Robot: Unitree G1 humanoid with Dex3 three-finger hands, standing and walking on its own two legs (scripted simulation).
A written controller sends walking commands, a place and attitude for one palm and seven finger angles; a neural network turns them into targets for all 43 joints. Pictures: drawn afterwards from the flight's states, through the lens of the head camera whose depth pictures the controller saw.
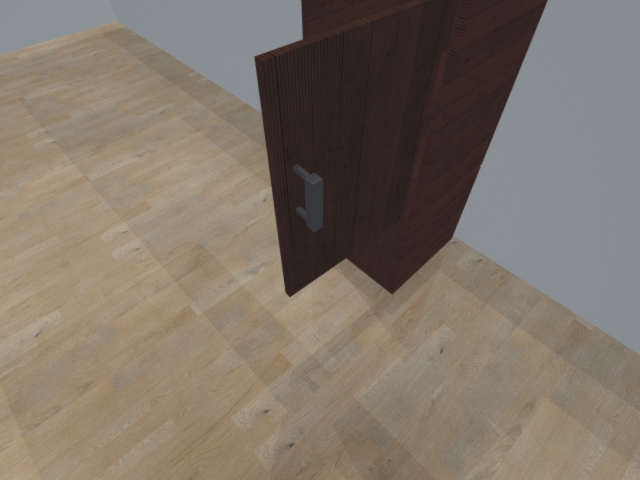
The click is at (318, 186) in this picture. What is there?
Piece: cupboard door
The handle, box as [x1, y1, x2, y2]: [293, 164, 322, 231]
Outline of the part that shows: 296,164 293,166 293,170 304,179 306,208 305,211 299,206 296,208 296,211 306,220 306,225 314,231 322,226 322,179 314,172 312,174 309,174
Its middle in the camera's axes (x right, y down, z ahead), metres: -0.03 -0.07 +0.71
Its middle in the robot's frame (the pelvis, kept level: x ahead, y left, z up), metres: +0.58 +0.06 -0.02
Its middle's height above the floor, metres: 0.76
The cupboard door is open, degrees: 86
